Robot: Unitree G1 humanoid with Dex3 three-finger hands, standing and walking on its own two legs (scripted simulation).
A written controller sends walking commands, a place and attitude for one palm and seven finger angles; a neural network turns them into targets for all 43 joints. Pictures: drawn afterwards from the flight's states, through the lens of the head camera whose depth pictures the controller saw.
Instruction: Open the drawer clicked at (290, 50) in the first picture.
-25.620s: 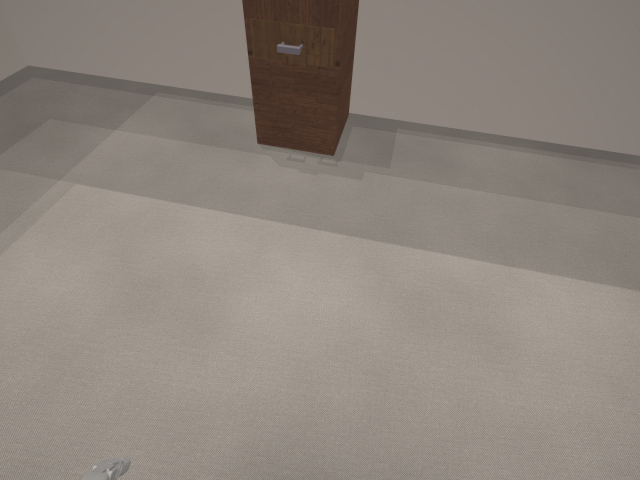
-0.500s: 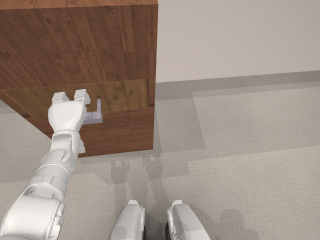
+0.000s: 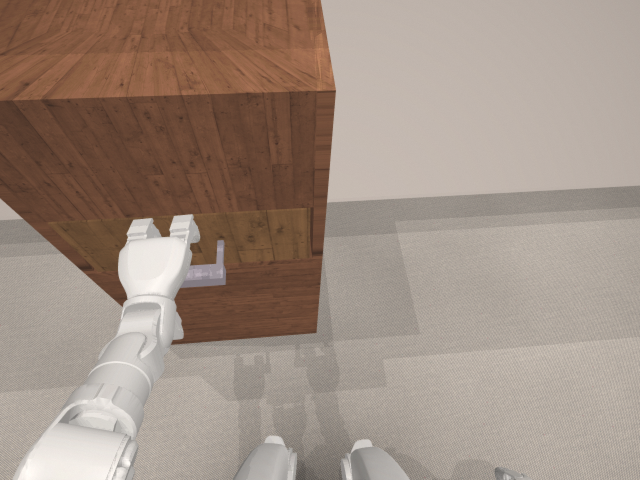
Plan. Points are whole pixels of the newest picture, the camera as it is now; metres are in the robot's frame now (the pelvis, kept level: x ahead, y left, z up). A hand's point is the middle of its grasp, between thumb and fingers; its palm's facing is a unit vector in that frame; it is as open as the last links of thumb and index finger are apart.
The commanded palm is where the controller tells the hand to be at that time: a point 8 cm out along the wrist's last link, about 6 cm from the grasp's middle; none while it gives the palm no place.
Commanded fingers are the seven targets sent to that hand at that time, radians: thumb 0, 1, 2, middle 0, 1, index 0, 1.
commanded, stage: re-aim the fingers above the handle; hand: left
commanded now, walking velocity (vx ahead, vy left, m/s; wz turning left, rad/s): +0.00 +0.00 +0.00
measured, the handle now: (193, 262) +0.45 +0.22 -0.12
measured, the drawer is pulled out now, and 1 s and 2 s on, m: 0.00 0.00 0.00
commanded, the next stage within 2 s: none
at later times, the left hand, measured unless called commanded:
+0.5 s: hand (170, 284) +0.38 +0.22 -0.06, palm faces -0.07 -0.05 -1.00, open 13.8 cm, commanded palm +0.37 +0.22 +0.00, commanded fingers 0.00 -0.50 0.30 -0.30 -1.20 -0.30 -1.20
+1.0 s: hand (178, 270) +0.40 +0.22 -0.06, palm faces -0.04 -0.05 -1.00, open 13.8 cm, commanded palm +0.38 +0.23 +0.00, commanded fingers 0.00 -0.50 0.30 -0.30 -1.20 -0.30 -1.20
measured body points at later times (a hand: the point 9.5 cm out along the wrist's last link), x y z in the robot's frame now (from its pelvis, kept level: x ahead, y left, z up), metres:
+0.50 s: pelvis -0.01 -0.01 +0.00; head +0.09 +0.00 +0.44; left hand +0.38 +0.22 -0.01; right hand +0.06 -0.27 -0.13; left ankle -0.01 +0.08 -0.64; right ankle -0.01 -0.10 -0.64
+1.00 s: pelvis -0.01 +0.00 -0.01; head +0.10 +0.01 +0.43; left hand +0.40 +0.22 -0.01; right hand +0.05 -0.26 -0.14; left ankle -0.01 +0.08 -0.64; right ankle -0.01 -0.10 -0.64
